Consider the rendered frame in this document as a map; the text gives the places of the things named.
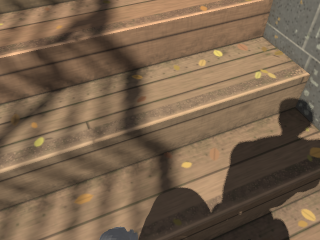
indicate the left robot thigh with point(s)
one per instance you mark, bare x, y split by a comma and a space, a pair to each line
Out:
119, 234

